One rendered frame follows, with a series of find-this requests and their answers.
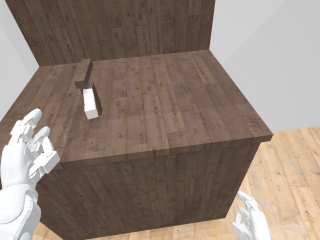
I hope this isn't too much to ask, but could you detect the robot right hand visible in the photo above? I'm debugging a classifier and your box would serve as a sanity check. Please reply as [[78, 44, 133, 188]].
[[232, 191, 272, 240]]

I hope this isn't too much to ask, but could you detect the tap lever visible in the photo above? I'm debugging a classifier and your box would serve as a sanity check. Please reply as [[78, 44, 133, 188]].
[[83, 88, 99, 120]]

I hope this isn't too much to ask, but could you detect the counter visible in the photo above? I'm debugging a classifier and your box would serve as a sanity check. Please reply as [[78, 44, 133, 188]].
[[0, 0, 273, 240]]

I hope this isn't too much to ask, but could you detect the left robot forearm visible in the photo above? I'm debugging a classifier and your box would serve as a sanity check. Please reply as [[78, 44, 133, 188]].
[[0, 184, 41, 240]]

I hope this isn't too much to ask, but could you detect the robot left hand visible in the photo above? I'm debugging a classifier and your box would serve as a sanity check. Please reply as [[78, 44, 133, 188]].
[[0, 108, 60, 189]]

